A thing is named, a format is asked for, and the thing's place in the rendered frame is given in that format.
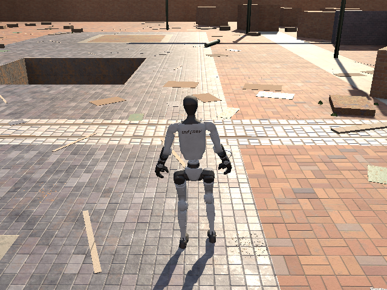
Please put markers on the robot right shin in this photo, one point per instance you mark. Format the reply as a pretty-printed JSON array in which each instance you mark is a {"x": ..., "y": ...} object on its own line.
[{"x": 210, "y": 209}]

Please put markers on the right robot upper arm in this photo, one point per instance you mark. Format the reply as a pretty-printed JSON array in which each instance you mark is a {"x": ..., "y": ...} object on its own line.
[{"x": 210, "y": 126}]

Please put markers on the right robot hand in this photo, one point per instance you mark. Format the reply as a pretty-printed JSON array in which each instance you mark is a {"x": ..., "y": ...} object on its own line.
[{"x": 223, "y": 166}]

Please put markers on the left robot upper arm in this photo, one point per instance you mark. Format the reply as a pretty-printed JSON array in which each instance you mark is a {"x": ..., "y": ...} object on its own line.
[{"x": 173, "y": 127}]

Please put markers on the left robot forearm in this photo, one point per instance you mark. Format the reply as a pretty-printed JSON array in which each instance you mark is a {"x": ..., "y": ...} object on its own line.
[{"x": 162, "y": 159}]

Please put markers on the right robot forearm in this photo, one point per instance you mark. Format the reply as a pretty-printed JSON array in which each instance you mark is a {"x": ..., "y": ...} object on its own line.
[{"x": 223, "y": 156}]

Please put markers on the left robot hand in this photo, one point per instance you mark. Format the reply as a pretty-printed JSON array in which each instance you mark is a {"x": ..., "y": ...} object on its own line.
[{"x": 158, "y": 170}]

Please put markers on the robot left foot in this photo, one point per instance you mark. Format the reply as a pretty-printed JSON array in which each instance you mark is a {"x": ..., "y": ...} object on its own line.
[{"x": 183, "y": 242}]

